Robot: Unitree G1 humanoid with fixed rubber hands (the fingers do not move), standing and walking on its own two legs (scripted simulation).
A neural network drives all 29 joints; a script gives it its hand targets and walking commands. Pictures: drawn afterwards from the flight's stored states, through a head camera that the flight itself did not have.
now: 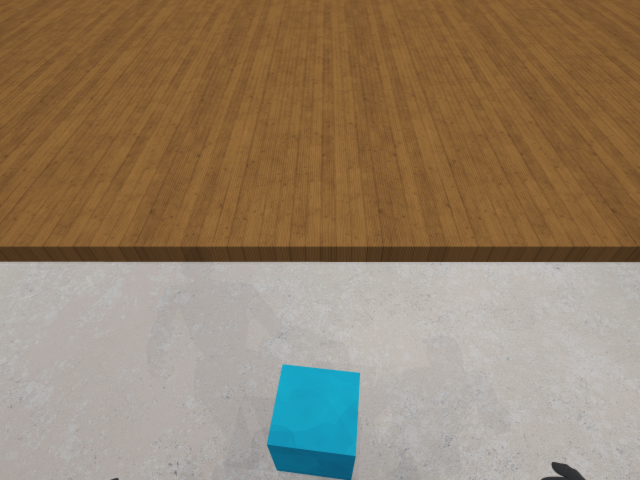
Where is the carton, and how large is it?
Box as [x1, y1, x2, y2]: [267, 364, 359, 479]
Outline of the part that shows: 283,364 267,441 268,448 277,470 350,479 355,457 359,373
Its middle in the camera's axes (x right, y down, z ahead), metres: -0.01 +0.51 +1.07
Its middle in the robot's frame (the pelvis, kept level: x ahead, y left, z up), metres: +0.41 +0.03 -0.66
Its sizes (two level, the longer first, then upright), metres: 0.210 0.200 0.250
